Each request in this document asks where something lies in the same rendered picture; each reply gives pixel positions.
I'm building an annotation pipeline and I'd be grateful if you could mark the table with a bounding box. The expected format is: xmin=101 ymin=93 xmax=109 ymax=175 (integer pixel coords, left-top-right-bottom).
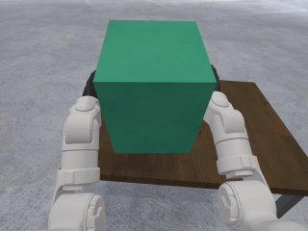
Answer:
xmin=60 ymin=80 xmax=308 ymax=219

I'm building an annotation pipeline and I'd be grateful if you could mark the left robot upper arm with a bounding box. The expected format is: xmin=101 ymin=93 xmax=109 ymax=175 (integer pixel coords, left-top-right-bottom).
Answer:
xmin=36 ymin=192 xmax=106 ymax=231

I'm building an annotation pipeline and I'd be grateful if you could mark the robot left forearm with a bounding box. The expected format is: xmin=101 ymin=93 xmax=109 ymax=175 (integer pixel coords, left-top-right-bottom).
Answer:
xmin=47 ymin=95 xmax=102 ymax=229

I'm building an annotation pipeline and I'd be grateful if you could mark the right robot upper arm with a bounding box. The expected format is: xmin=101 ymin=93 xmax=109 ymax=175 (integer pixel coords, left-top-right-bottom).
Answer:
xmin=218 ymin=180 xmax=308 ymax=231

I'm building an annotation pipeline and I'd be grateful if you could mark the robot right forearm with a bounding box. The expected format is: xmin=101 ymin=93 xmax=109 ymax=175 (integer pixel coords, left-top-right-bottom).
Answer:
xmin=203 ymin=91 xmax=277 ymax=214

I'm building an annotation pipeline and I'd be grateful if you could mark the left robot hand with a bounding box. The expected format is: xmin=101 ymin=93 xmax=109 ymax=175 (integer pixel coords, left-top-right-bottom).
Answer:
xmin=82 ymin=70 xmax=98 ymax=99

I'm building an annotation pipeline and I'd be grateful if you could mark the right robot hand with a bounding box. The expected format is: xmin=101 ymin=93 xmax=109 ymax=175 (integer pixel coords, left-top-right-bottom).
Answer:
xmin=211 ymin=64 xmax=221 ymax=92

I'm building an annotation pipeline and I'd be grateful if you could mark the carton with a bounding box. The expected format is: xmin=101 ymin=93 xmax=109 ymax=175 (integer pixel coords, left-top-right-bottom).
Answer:
xmin=92 ymin=19 xmax=217 ymax=154

